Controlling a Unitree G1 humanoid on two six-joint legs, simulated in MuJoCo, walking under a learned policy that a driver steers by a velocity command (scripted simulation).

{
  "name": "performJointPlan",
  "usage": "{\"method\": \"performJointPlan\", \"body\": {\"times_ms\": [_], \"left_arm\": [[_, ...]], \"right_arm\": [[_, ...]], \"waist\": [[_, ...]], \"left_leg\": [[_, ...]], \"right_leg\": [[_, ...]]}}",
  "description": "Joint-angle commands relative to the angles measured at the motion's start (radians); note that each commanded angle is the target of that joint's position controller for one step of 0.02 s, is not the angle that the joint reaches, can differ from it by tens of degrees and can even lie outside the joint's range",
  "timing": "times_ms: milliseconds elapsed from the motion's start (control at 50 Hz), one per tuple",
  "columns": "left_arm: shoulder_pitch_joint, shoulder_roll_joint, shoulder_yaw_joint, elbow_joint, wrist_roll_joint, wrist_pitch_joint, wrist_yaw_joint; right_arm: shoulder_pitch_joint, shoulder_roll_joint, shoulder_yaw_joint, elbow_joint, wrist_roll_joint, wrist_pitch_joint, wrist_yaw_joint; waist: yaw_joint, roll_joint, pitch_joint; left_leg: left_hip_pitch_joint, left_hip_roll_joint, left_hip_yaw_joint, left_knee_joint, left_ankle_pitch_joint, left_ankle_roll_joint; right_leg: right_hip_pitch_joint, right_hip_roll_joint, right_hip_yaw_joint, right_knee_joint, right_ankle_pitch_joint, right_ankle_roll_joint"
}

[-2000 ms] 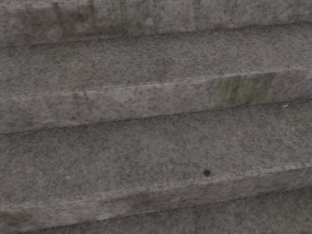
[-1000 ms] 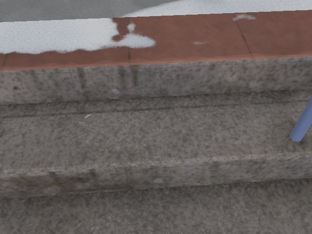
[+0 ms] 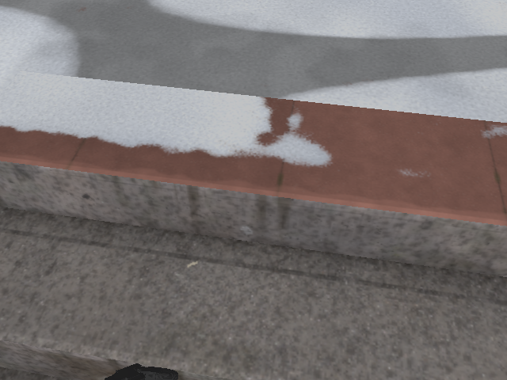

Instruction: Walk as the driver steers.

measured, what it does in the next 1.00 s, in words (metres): walks backwards: left foot, then right foot 0.14 m lower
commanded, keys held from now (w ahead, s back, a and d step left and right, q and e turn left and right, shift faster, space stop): no key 1.00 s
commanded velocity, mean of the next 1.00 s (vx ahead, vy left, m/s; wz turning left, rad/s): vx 0.00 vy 0.00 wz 0.01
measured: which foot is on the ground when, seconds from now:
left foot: down 0.00-0.00, up 0.02-0.48, down 0.50-0.94, up 0.96-1.00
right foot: down 0.00-0.58, up 0.60-0.94, down 0.96-1.00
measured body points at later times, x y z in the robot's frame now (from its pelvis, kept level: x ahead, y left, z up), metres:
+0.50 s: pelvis +0.01 +0.03 +0.08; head +0.04 +0.03 +0.53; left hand +0.05 +0.27 -0.06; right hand +0.20 -0.17 -0.02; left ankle +0.03 +0.17 -0.54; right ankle +0.08 -0.13 -0.58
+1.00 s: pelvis -0.10 +0.07 -0.02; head -0.11 +0.06 +0.43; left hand -0.08 +0.33 -0.13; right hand +0.25 -0.06 +0.02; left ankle -0.07 +0.20 -0.55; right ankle -0.16 +0.02 -0.74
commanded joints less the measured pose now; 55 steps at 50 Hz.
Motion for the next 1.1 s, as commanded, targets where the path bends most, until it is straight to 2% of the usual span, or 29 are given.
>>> {"method": "performJointPlan", "body": {"times_ms": [20, 40, 60, 80, 100, 140, 220, 360, 500, 580, 600, 660, 680, 720, 740, 760, 780, 820, 900, 920, 940, 960, 980, 1000, 1020, 1040, 1060, 1080, 1100], "left_arm": [[0.215, 0.208, 0.04, 0.001, -0.001, -0.058, 0.012], [0.275, 0.237, 0.053, 0.017, -0.005, -0.079, 0.027], [0.251, 0.192, 0.088, -0.017, -0.001, 0.005, 0.134], [0.123, 0.178, 0.088, -0.024, -0.006, 0.022, 0.161], [0.014, 0.125, 0.088, -0.03, -0.015, 0.026, 0.166], [0.026, 0.042, 0.088, 0.001, -0.009, 0.021, 0.153], [0.205, 0.062, 0.123, 0.092, 0.008, -0.016, 0.138], [0.216, 0.064, 0.139, 0.097, 0.006, -0.048, 0.159], [0.183, 0.115, 0.152, 0.011, 0.032, 0.036, 0.204], [0.219, 0.043, 0.138, -0.014, 0.006, 0.072, 0.169], [0.291, 0.022, 0.149, -0.056, 0.013, 0.082, 0.141], [0.373, 0.039, 0.156, -0.101, -0.004, 0.094, 0.165], [0.336, 0.06, 0.158, -0.119, -0.007, 0.108, 0.163], [0.307, 0.068, 0.145, -0.184, 0.02, 0.123, 0.157], [0.297, 0.095, 0.157, -0.243, 0.043, 0.145, 0.151], [0.337, 0.102, 0.159, -0.239, 0.033, 0.159, 0.16], [0.342, 0.106, 0.157, -0.234, 0.041, 0.167, 0.166], [0.296, 0.059, 0.13, -0.271, 0.037, 0.164, 0.166], [0.546, 0.004, 0.094, -0.196, 0.0, 0.117, 0.133], [0.567, -0.005, 0.097, -0.164, -0.003, 0.109, 0.127], [0.525, -0.023, 0.092, -0.146, -0.004, 0.102, 0.125], [0.431, -0.067, 0.059, -0.154, 0.026, 0.087, 0.119], [0.317, -0.02, 0.039, -0.205, 0.07, 0.053, 0.107], [0.252, 0.103, 0.064, -0.235, 0.043, 0.012, 0.101], [0.236, 0.147, 0.092, -0.24, 0.015, -0.006, 0.096], [0.004, 0.258, 0.071, -0.32, 0.085, -0.034, -0.003], [0.094, 0.142, 0.126, -0.273, -0.032, -0.022, 0.091], [0.198, 0.106, 0.096, -0.25, -0.052, -0.026, 0.139], [0.265, 0.071, 0.084, -0.233, -0.038, -0.014, 0.173]], "right_arm": [[-0.115, -0.078, -0.033, -0.172, 0.031, -0.005, 0.001], [-0.204, -0.062, -0.044, -0.193, 0.022, 0.009, -0.022], [0.02, -0.049, -0.07, -0.077, 0.013, 0.037, -0.046], [0.03, -0.017, -0.063, -0.059, 0.0, 0.054, -0.058], [-0.005, 0.006, -0.055, -0.084, -0.017, 0.064, -0.074], [-0.097, -0.001, -0.05, -0.125, -0.046, 0.08, -0.105], [-0.198, 0.011, -0.04, -0.188, -0.033, 0.077, -0.128], [-0.281, 0.01, -0.037, -0.263, -0.034, 0.11, -0.13], [-0.164, 0.029, -0.023, -0.273, -0.016, 0.129, -0.087], [-0.035, 0.028, -0.029, -0.177, -0.01, 0.096, -0.104], [-0.058, -0.067, -0.037, -0.179, -0.041, 0.075, -0.121], [-0.335, -0.132, -0.035, -0.328, -0.082, 0.073, -0.156], [-0.384, -0.093, -0.029, -0.35, -0.083, 0.079, -0.155], [-0.264, -0.068, -0.029, -0.35, -0.063, 0.072, -0.149], [-0.34, -0.149, -0.063, -0.39, -0.04, 0.058, -0.174], [-0.425, -0.126, -0.055, -0.447, -0.038, 0.056, -0.185], [-0.419, -0.092, -0.046, -0.469, -0.04, 0.056, -0.177], [-0.394, -0.054, -0.019, -0.485, -0.039, 0.058, -0.171], [-0.478, -0.002, 0.0, -0.472, -0.042, 0.088, -0.148], [-0.427, 0.008, -0.01, -0.445, -0.041, 0.108, -0.149], [-0.348, 0.054, -0.014, -0.409, -0.053, 0.13, -0.151], [-0.348, 0.092, -0.023, -0.391, -0.042, 0.143, -0.152], [-0.372, 0.099, -0.041, -0.408, -0.003, 0.144, -0.139], [-0.282, 0.103, -0.033, -0.423, -0.009, 0.139, -0.137], [-0.195, 0.056, -0.037, -0.404, -0.044, 0.134, -0.137], [-0.319, -0.272, -0.086, -0.364, 0.083, 0.1, -0.083], [-0.39, -0.114, -0.086, -0.425, -0.045, 0.132, -0.126], [-0.539, -0.126, -0.068, -0.484, -0.049, 0.144, -0.126], [-0.586, -0.121, -0.067, -0.484, -0.024, 0.149, -0.115]], "waist": [[0.133, -0.301, -0.188], [0.195, -0.351, -0.155], [0.142, -0.268, -0.227], [0.075, -0.26, -0.162], [0.016, -0.226, -0.065], [0.041, -0.121, 0.017], [0.09, -0.072, 0.041], [0.071, -0.119, 0.031], [0.037, -0.165, 0.011], [0.042, 0.104, 0.038], [0.119, 0.34, 0.022], [0.253, 0.141, -0.06], [0.262, 0.093, -0.001], [0.2, 0.146, 0.047], [0.237, 0.234, -0.03], [0.253, 0.177, -0.094], [0.229, 0.033, -0.112], [0.197, -0.018, -0.095], [0.284, 0.123, -0.024], [0.256, 0.109, -0.015], [0.199, -0.048, 0.0], [0.155, -0.14, 0.016], [0.071, -0.033, 0.005], [-0.052, 0.039, 0.076], [-0.099, 0.021, 0.118], [-0.003, -0.342, 0.229], [-0.018, -0.002, 0.141], [0.082, 0.056, 0.253], [0.121, 0.137, 0.274]], "left_leg": [[-0.442, -0.162, -0.051, 0.28, -0.157, -0.029], [-0.592, -0.155, -0.195, 0.6, -0.237, -0.032], [-0.388, -0.125, -0.126, 0.907, -0.2, 0.06], [-0.379, -0.12, -0.14, 1.107, -0.165, 0.065], [-0.397, -0.112, -0.138, 1.201, -0.131, 0.063], [-0.469, -0.134, -0.073, 1.323, -0.098, 0.078], [-0.63, -0.167, -0.055, 1.435, -0.128, 0.11], [-0.698, -0.098, -0.02, 1.41, -0.029, 0.075], [-0.327, -0.023, 0.033, 0.744, -0.111, 0.048], [0.033, -0.061, 0.064, 0.168, 0.266, 0.081], [0.147, 0.032, -0.098, 0.261, 0.593, 0.117], [0.052, 0.162, -0.284, 0.331, 0.609, 0.131], [-0.059, 0.057, -0.132, 0.321, 0.623, 0.112], [-0.029, 0.009, -0.105, 0.399, 0.636, 0.088], [-0.063, 0.193, -0.364, 0.455, 0.599, 0.14], [-0.091, 0.234, -0.435, 0.512, 0.602, 0.161], [-0.101, 0.192, -0.381, 0.551, 0.523, 0.173], [-0.147, 0.162, -0.349, 0.568, 0.556, 0.161], [-0.237, -0.016, -0.045, 0.7, 0.428, 0.08], [-0.24, -0.049, -0.002, 0.825, 0.3, 0.093], [-0.26, -0.163, 0.104, 1.1, -0.065, 0.097], [-0.341, -0.254, 0.121, 1.571, -0.367, 0.089], [-0.577, -0.349, -0.036, 1.899, -0.286, 0.036], [-0.656, -0.283, -0.164, 1.849, -0.155, 0.036], [-0.686, -0.241, -0.145, 1.743, -0.049, 0.02], [-0.703, -0.326, -0.215, 1.946, 0.116, -0.014], [-0.673, -0.172, -0.103, 1.632, 0.107, -0.012], [-0.77, -0.125, -0.059, 1.4, 0.127, -0.017], [-0.73, -0.063, -0.068, 1.11, 0.112, -0.023]], "right_leg": [[0.672, -0.154, 0.807, -0.816, 0.005, -0.24], [0.718, -0.221, 0.967, -0.945, -0.183, -0.263], [0.643, -0.275, 1.003, -1.045, 0.111, -0.271], [0.524, -0.236, 0.907, -0.975, 0.221, -0.268], [0.405, -0.202, 0.742, -0.88, 0.188, -0.241], [0.34, -0.172, 0.532, -0.769, 0.141, -0.194], [0.482, -0.171, 0.454, -0.743, 0.239, -0.2], [0.499, -0.202, 0.437, -0.806, 0.104, -0.206], [0.392, -0.166, 0.366, -0.775, -0.053, -0.137], [0.34, 0.036, 0.045, -0.356, 0.13, 0.026], [0.193, 0.179, -0.083, -0.03, -0.05, 0.08], [0.171, 0.141, 0.02, 0.24, 0.0, 0.123], [0.262, 0.142, -0.053, 0.194, 0.027, 0.099], [0.296, 0.12, -0.081, -0.092, -0.17, 0.04], [0.349, 0.025, 0.12, -0.006, -0.037, 0.018], [0.374, 0.019, 0.17, 0.066, 0.001, -0.001], [0.397, 0.094, 0.042, 0.141, 0.148, 0.031], [0.407, 0.092, 0.018, 0.087, 0.273, 0.032], [0.682, 0.062, -0.16, -0.741, 0.428, -0.028], [0.752, 0.047, -0.156, -0.96, 0.498, -0.062], [0.78, 0.018, -0.16, -1.151, 0.672, -0.099], [0.71, 0.004, -0.098, -1.162, 0.707, -0.126], [0.71, -0.029, 0.058, -0.872, 0.819, -0.13], [0.592, -0.156, 0.209, -0.948, 0.986, -0.078], [0.574, -0.21, 0.276, -1.008, 0.813, -0.057], [0.292, -0.23, 0.36, -1.117, 0.64, -0.298], [0.503, -0.252, 0.464, -1.228, 0.074, -0.201], [0.576, -0.299, 0.553, -1.255, 0.051, -0.195], [0.659, -0.281, 0.56, -1.248, 0.029, -0.163]]}}
Velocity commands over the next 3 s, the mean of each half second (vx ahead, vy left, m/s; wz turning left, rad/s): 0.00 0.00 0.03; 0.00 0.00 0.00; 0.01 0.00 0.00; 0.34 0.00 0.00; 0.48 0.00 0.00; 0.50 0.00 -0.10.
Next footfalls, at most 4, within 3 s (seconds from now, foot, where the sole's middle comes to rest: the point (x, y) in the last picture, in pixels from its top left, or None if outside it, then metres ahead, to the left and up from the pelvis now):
0.50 left None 0.03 0.19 -0.64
0.96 right None -0.12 0.02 -0.78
1.24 left None -0.11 0.18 -0.78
1.88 left None -0.07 0.24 -0.78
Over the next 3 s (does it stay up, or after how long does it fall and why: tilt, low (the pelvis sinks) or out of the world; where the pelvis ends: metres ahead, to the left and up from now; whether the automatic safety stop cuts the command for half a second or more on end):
stays up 0.54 0.20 0.30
